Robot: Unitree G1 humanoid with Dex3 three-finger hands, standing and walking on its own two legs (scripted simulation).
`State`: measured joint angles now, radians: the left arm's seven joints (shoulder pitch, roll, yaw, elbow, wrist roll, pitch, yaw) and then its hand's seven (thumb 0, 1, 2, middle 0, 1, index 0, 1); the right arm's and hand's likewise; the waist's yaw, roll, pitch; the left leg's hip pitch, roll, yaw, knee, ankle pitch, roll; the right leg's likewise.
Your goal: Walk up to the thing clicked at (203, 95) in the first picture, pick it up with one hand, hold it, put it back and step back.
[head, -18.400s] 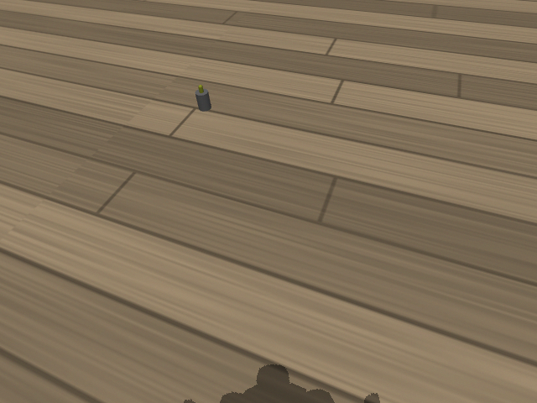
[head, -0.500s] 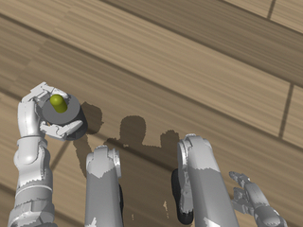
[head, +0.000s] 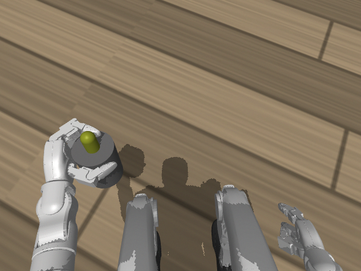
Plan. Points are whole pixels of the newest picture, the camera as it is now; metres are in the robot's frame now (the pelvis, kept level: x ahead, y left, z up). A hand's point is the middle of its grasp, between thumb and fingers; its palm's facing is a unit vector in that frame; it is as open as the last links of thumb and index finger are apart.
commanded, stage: lift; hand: left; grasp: from the side
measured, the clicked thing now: (97, 155) +0.37 +0.19 -0.05
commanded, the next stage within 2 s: hold in 1.38 s
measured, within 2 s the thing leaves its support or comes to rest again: neither
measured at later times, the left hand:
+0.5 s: hand (47, 115) +0.37 +0.20 +0.14, palm faces +0.11 -0.99 -0.03, open 9.3 cm
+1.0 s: hand (36, 97) +0.37 +0.18 +0.19, palm faces +0.12 -0.99 -0.05, open 9.3 cm
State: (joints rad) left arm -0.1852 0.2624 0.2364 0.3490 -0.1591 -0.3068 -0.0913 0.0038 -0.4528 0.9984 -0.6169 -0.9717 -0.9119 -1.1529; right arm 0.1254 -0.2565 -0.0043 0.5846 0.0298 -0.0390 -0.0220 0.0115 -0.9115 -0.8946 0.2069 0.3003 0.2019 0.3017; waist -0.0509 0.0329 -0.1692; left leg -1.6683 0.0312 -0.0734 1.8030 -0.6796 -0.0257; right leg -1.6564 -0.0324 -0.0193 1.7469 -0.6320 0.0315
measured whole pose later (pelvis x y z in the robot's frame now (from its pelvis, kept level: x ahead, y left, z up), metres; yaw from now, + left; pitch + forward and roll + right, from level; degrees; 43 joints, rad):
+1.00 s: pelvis +0.04 +0.00 +0.18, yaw +2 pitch +12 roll -2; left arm -0.12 0.22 0.13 0.46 -0.15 -0.32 -0.04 0.00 -0.45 0.99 -0.61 -0.98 -0.91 -1.16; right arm 0.21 -0.22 0.04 0.65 0.00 -0.07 -0.06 0.01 -0.90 -0.90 0.21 0.30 0.20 0.30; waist -0.03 0.01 -0.07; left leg -0.78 0.05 -0.04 1.06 -0.49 -0.03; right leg -0.77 -0.02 -0.04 1.00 -0.45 0.02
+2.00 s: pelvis +0.05 +0.00 +0.21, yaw +2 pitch +6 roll -2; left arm -0.06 0.20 0.12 0.44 -0.15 -0.31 -0.06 0.00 -0.44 0.99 -0.61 -0.98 -0.90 -1.16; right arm 0.24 -0.22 0.02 0.65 0.00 -0.04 -0.06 0.01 -0.92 -0.90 0.21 0.30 0.20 0.30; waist -0.03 0.01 -0.03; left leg -0.56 0.05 -0.03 0.89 -0.43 -0.03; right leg -0.55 -0.02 -0.03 0.84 -0.38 0.02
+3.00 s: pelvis +0.04 +0.00 +0.21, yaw +2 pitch +5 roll -2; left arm -0.08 0.21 0.11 0.40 -0.14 -0.31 -0.04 0.00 -0.44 0.98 -0.60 -0.99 -0.90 -1.16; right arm 0.24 -0.21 0.02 0.69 0.00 -0.08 -0.05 0.01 -0.92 -0.90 0.21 0.30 0.20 0.30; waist -0.03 0.01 -0.01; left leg -0.53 0.05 -0.02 0.86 -0.42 -0.02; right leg -0.51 -0.02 -0.02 0.80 -0.37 0.03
